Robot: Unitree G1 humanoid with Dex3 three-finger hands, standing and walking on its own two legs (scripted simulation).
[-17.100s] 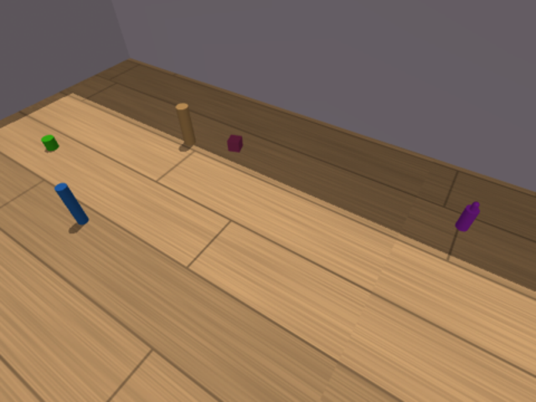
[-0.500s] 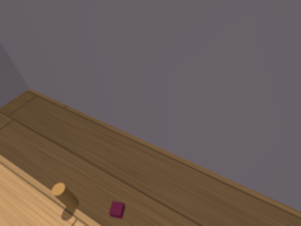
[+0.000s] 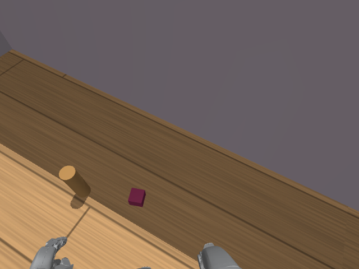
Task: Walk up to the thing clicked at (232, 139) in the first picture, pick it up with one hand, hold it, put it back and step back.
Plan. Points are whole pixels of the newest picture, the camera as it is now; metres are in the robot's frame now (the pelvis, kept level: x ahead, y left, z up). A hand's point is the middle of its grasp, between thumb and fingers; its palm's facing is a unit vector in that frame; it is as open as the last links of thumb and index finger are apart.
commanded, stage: walk up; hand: left
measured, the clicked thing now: (137, 197) +0.50 +0.19 -0.72
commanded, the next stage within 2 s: stand in 1.96 s
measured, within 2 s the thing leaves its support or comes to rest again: neither
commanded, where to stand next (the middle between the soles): +0.12 -0.05 m, yaw +1 degrees
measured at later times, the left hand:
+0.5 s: hand out of the picture -0.02 +0.23 -0.13, palm faces -0.09 -0.91 -0.40, open 7.4 cm
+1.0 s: hand out of the picture -0.18 +0.22 -0.15, palm faces -0.02 -0.93 -0.36, open 7.4 cm
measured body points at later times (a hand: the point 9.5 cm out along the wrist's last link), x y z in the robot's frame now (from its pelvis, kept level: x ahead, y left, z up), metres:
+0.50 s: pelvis -0.13 -0.03 +0.01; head -0.07 -0.05 +0.45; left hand -0.01 +0.27 -0.10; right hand -0.03 -0.36 -0.12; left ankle -0.10 +0.11 -0.65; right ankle -0.14 -0.14 -0.72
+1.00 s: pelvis -0.25 -0.04 +0.00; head -0.22 -0.04 +0.45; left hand -0.18 +0.27 -0.12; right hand -0.15 -0.36 -0.11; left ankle -0.20 +0.08 -0.72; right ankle -0.26 -0.18 -0.72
